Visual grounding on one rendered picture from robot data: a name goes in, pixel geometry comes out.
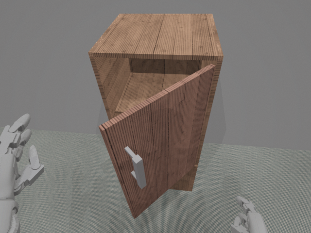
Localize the robot right hand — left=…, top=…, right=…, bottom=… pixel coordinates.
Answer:
left=231, top=196, right=268, bottom=233

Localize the robot left hand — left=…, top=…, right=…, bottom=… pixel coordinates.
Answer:
left=0, top=114, right=44, bottom=200

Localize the handle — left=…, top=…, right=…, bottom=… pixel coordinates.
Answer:
left=124, top=146, right=147, bottom=189

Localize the robot left forearm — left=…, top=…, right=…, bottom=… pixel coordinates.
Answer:
left=0, top=200, right=20, bottom=233

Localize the cupboard door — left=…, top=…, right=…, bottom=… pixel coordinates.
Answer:
left=99, top=64, right=216, bottom=219

